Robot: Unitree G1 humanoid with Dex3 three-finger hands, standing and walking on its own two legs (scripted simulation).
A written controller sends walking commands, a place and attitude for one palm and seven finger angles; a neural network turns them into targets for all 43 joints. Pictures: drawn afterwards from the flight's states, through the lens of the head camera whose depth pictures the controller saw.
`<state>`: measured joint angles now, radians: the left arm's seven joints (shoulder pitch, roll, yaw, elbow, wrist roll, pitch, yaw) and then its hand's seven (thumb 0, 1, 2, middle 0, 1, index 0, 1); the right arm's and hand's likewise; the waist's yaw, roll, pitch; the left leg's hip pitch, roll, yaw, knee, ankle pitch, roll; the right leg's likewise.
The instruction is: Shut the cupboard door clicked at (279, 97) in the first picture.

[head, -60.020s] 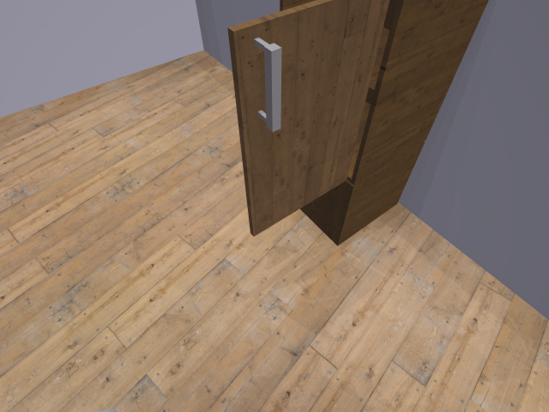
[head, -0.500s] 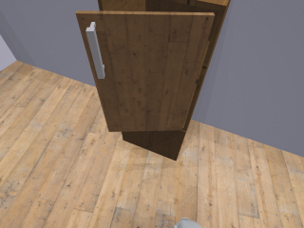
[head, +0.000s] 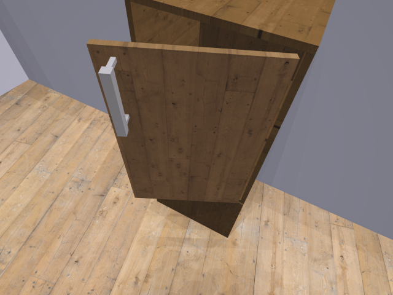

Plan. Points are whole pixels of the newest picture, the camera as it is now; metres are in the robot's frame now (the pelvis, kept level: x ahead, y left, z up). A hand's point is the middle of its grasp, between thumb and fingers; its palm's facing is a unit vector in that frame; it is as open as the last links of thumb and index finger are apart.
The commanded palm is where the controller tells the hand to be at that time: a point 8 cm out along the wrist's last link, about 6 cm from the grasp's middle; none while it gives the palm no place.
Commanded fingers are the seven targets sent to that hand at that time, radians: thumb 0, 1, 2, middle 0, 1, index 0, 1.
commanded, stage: come to a stop and stand still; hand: left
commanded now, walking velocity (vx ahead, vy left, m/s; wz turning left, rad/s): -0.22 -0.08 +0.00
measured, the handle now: (117, 99) +0.44 +0.21 +0.15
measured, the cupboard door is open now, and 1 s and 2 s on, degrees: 25 25 25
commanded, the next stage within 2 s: look again from close up in 1.06 s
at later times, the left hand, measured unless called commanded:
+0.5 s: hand out of the picture +0.02 +0.14 -0.18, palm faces +0.05 -0.98 -0.19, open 7.3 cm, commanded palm none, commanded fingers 0.00 0.90 0.90 -0.20 -0.30 -0.20 -0.30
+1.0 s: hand out of the picture -0.07 +0.17 -0.17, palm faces +0.02 -0.97 -0.23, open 7.4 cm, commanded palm none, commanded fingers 0.00 0.90 0.90 -0.20 -0.30 -0.20 -0.30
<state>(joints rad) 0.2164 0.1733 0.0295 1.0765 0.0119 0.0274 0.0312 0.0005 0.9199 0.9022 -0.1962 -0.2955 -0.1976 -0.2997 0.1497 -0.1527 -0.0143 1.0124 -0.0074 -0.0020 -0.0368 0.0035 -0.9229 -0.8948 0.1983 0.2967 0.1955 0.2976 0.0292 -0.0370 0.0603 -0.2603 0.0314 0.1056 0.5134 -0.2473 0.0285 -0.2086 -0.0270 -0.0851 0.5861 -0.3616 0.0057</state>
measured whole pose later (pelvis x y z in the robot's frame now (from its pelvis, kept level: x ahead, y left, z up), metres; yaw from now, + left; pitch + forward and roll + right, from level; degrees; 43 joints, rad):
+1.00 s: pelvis -0.08 -0.02 +0.00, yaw +1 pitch -2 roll +0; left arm 0.31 0.19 0.00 1.05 0.02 0.00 0.02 0.00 0.90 0.90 -0.20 -0.30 -0.20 -0.30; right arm 0.33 -0.18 0.00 1.04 -0.02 0.00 -0.01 0.01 -0.91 -0.89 0.20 0.30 0.20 0.30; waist -0.01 0.01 0.01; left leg -0.25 -0.03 0.05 0.49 -0.21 0.04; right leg -0.27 -0.03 -0.02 0.51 -0.22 0.00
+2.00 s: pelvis -0.02 -0.02 +0.00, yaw +1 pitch -1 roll -1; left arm 0.36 0.14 0.02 1.09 0.02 -0.02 0.01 0.00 0.91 0.90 -0.19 -0.30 -0.20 -0.30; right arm 0.34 -0.14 0.00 1.12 -0.02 -0.01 -0.01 0.00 -0.91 -0.89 0.20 0.30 0.20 0.30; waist 0.01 -0.01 0.01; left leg -0.22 0.00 0.04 0.55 -0.32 0.03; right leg -0.22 -0.01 -0.02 0.53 -0.29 0.00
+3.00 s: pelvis -0.04 -0.02 +0.00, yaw -1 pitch -1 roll +0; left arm 0.29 0.18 -0.03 1.06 0.01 0.00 0.02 0.00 0.90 0.90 -0.20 -0.30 -0.20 -0.30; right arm 0.28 -0.19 0.01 1.07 -0.01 -0.01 -0.01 0.00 -0.91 -0.89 0.20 0.30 0.20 0.30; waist 0.00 0.01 0.04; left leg -0.18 -0.02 0.08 0.44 -0.24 0.04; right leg -0.22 -0.03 -0.02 0.47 -0.23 0.00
